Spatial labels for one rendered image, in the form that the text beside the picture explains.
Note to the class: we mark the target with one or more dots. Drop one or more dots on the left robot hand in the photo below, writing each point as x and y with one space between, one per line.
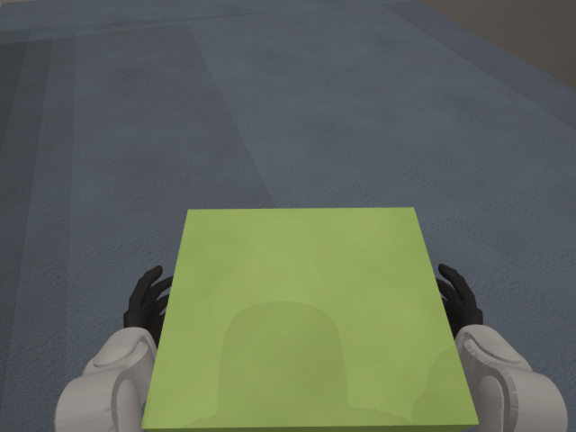
144 308

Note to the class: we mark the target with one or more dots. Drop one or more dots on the robot right forearm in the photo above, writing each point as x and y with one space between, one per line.
507 394

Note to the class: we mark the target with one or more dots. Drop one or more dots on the right robot hand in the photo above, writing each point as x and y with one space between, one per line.
459 302

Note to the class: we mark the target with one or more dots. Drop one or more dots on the carton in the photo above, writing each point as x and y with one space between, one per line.
306 320

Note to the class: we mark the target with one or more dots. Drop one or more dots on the robot left forearm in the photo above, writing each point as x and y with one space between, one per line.
109 395

